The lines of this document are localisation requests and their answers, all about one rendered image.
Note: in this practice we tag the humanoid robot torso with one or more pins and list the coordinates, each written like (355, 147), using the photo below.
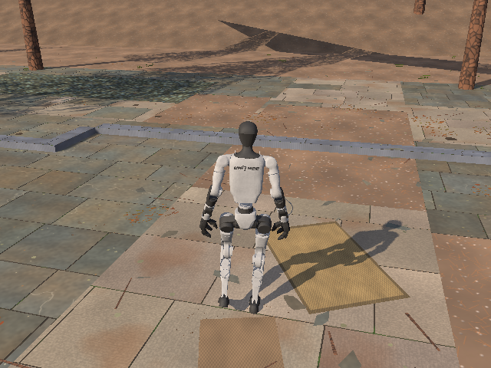
(245, 180)

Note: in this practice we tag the robot right upper arm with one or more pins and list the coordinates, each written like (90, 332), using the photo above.
(274, 177)

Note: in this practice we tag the right robot hand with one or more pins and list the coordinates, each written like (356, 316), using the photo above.
(284, 228)

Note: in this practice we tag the robot left upper arm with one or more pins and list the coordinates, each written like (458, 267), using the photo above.
(218, 174)

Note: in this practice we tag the robot right forearm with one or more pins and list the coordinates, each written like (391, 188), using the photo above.
(281, 207)

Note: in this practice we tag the left robot hand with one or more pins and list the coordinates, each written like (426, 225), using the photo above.
(204, 225)

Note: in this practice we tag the robot left forearm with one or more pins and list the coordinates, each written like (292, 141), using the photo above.
(209, 205)

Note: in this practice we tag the humanoid robot head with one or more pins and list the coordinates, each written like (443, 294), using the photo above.
(247, 134)

